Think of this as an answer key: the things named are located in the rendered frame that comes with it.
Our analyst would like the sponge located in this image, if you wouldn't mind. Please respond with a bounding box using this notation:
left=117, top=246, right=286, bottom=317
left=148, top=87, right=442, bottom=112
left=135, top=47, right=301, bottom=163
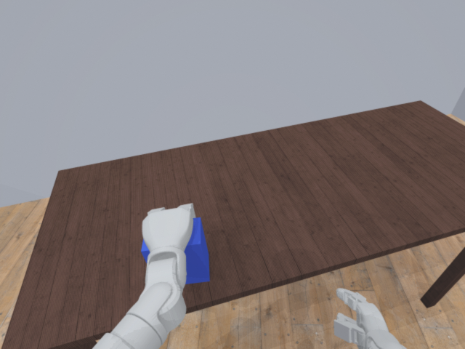
left=141, top=217, right=210, bottom=284

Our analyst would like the table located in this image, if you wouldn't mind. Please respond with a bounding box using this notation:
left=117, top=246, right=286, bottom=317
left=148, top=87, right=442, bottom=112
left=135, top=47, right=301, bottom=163
left=1, top=100, right=465, bottom=349

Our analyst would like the robot right forearm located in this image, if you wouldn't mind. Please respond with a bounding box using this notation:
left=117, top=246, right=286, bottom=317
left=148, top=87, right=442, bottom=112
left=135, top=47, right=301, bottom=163
left=365, top=329, right=407, bottom=349

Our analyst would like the robot left forearm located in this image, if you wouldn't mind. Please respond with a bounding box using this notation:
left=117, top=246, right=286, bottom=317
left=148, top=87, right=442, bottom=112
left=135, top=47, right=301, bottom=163
left=92, top=246, right=186, bottom=349

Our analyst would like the left robot hand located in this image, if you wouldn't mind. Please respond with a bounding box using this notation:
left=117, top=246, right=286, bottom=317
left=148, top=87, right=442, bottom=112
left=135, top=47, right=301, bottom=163
left=142, top=203, right=196, bottom=275

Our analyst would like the right robot hand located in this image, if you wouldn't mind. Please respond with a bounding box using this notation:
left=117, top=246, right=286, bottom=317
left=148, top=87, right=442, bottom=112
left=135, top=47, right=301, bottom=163
left=334, top=288, right=389, bottom=349

